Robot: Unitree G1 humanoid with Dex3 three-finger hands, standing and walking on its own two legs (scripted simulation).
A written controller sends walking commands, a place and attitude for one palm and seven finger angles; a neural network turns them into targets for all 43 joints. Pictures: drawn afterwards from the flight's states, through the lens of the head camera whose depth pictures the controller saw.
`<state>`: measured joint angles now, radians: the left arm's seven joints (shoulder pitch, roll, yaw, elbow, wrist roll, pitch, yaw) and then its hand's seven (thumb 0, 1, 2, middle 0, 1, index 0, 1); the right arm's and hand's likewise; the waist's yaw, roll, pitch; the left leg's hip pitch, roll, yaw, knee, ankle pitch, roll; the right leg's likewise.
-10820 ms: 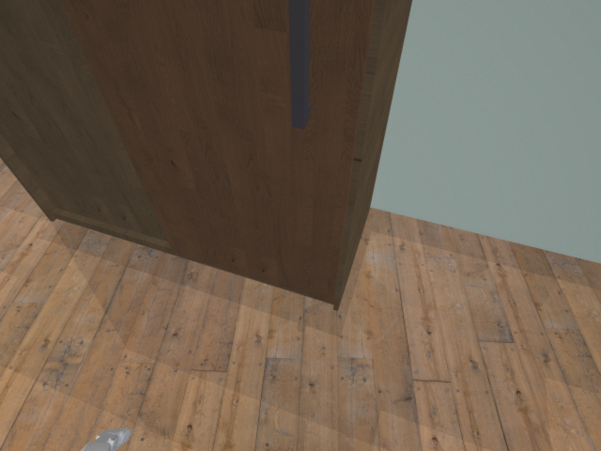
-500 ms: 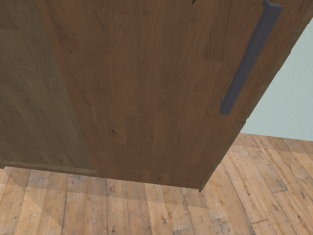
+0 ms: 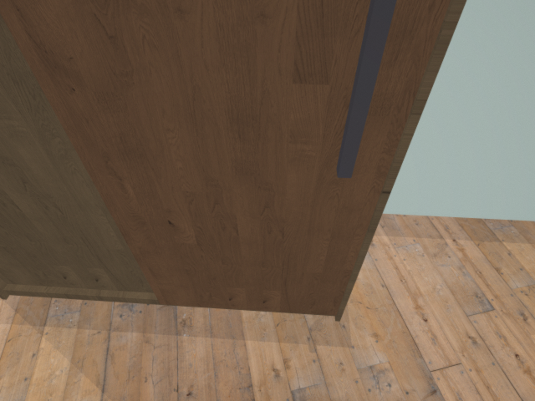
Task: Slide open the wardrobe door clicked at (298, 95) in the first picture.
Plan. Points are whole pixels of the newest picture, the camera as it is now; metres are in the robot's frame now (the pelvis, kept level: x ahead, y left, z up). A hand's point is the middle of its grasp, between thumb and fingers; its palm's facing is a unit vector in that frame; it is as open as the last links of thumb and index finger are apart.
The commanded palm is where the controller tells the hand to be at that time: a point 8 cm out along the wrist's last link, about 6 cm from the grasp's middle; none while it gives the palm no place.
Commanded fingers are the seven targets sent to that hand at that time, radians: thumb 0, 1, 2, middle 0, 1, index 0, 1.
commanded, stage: come to a stop and stand still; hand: right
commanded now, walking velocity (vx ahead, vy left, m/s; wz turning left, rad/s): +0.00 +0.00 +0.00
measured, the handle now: (359, 89) +0.54 -0.13 +0.22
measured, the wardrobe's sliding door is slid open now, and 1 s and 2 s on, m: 0.00 0.00 0.00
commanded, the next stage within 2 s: look again from close up in 0.24 s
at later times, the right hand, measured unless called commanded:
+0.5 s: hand out of the picture +0.02 -0.17 -0.17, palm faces -0.01 +0.98 -0.21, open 7.4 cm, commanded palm none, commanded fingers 0.00 -0.90 -0.90 0.20 0.30 0.20 0.30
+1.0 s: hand out of the picture +0.00 -0.13 -0.17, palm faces +0.01 +0.98 -0.18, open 7.4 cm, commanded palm none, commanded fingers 0.00 -0.90 -0.90 0.20 0.30 0.20 0.30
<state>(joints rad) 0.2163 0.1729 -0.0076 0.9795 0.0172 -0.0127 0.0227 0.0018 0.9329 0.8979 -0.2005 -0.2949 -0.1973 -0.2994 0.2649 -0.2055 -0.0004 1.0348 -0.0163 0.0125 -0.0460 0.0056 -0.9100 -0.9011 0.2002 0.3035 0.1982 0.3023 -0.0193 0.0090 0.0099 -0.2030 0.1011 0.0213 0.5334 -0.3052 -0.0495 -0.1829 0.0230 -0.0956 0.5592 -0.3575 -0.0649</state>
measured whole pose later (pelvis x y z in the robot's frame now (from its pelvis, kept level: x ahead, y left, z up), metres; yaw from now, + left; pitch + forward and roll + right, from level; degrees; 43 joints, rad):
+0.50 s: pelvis +0.00 +0.01 +0.01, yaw +1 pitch -1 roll +0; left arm 0.28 0.17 -0.01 1.09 0.01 -0.01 0.02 0.00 0.91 0.90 -0.20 -0.29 -0.20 -0.30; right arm 0.26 -0.19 0.01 1.06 -0.01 0.01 -0.04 0.01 -0.91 -0.90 0.20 0.30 0.20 0.30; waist 0.00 0.02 0.05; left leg -0.19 0.10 0.01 0.48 -0.27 -0.08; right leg -0.15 0.02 -0.11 0.48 -0.31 -0.06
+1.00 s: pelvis -0.01 +0.04 +0.01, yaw +0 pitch -1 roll +0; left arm 0.25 0.16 0.00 1.12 0.01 -0.01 0.02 0.00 0.91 0.90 -0.20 -0.29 -0.20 -0.30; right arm 0.28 -0.17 0.01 1.09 -0.01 -0.01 -0.04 0.01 -0.91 -0.90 0.20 0.30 0.20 0.30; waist -0.01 0.02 0.04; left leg -0.19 0.05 0.03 0.47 -0.26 -0.03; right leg -0.15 -0.02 -0.08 0.46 -0.29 -0.01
